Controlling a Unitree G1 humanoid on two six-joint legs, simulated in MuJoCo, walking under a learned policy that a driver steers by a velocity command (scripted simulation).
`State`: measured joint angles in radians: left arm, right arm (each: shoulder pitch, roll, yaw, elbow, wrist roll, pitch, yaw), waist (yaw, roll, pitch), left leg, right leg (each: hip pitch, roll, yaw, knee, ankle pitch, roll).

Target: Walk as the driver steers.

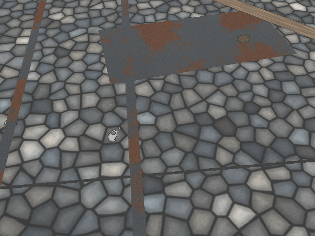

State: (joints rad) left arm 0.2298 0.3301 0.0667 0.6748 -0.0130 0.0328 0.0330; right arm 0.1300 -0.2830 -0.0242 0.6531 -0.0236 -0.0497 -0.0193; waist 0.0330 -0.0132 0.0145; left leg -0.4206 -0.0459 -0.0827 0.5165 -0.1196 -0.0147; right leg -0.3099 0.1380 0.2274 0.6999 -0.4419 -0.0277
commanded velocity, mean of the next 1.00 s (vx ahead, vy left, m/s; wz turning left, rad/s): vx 0.36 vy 0.00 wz -0.09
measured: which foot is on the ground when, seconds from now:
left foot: down 0.00-0.42, up 0.44-0.90, down 0.92-1.00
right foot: up 0.00-0.42, down 0.44-0.92, up 0.94-1.00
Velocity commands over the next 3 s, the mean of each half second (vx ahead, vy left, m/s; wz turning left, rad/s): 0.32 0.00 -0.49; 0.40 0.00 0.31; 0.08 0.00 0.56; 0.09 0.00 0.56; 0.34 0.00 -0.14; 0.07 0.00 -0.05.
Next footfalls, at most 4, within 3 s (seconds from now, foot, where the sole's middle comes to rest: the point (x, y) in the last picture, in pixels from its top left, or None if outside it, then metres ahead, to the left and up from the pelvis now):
0.44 right None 0.11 -0.17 -0.76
0.92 left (176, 231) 0.49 -0.04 -0.76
1.36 right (227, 218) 0.56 -0.25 -0.76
1.78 left None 0.41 -0.02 -0.76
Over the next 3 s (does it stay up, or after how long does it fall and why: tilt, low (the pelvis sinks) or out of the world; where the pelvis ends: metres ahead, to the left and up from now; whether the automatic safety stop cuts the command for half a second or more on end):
stays up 0.73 -0.02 0.01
